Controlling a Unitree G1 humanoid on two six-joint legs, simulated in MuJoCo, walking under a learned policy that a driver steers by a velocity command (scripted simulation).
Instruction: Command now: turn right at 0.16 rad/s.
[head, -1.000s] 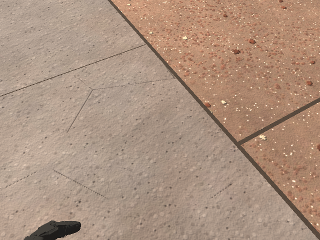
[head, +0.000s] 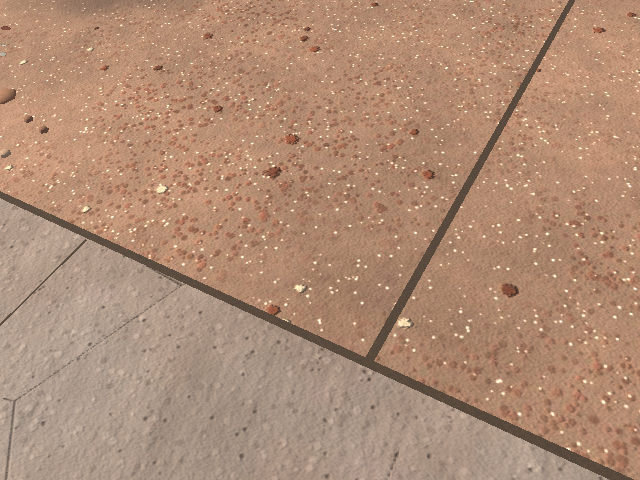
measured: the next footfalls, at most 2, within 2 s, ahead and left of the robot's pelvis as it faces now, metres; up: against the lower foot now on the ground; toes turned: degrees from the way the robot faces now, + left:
left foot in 0.16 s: +0.03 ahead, +0.15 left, +0.00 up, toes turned +0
left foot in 1.30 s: +0.41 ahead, +0.15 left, +0.00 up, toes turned +1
